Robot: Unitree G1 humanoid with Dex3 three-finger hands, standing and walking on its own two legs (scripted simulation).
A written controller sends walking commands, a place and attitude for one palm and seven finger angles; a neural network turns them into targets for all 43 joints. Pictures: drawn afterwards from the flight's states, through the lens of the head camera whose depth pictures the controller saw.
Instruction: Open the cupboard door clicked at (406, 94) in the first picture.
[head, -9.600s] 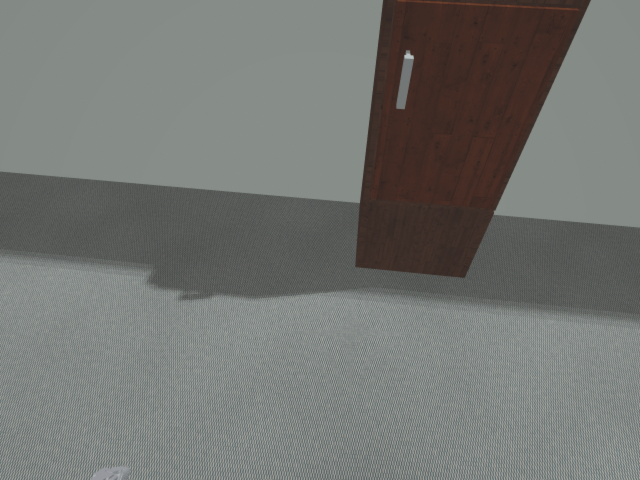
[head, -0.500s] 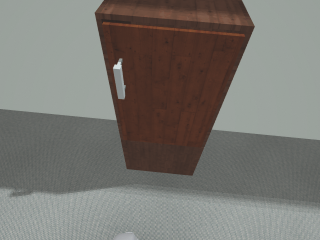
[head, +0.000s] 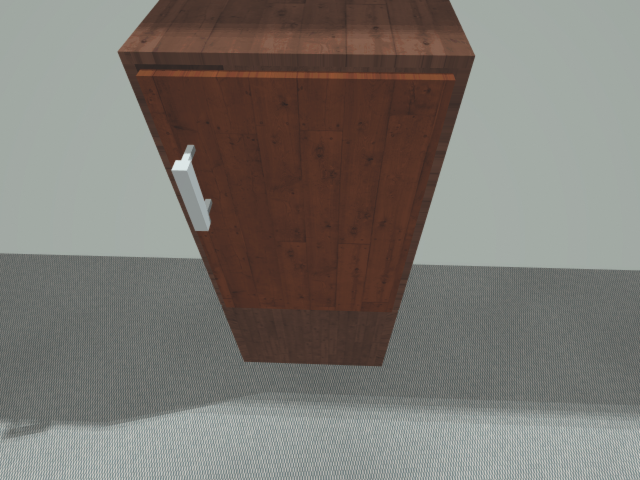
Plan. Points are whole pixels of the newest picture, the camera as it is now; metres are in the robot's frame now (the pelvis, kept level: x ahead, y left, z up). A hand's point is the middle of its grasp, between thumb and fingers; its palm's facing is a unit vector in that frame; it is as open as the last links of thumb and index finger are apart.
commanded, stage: come to a stop and stand still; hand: left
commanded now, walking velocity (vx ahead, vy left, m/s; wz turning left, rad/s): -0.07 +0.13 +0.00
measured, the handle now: (196, 188) +0.51 +0.22 +0.06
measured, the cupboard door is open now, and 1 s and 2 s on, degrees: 0 0 0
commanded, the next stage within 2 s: look again from close up in 0.92 s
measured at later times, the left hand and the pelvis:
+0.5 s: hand out of the picture -0.03 +0.19 -0.16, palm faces +0.02 -0.98 -0.21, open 7.3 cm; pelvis -0.05 +0.02 +0.01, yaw -1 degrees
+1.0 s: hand out of the picture -0.10 +0.15 -0.17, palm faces +0.04 -0.99 -0.11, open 7.4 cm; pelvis -0.07 +0.00 +0.01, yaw +0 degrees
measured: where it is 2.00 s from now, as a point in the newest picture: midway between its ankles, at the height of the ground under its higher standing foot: outside the picture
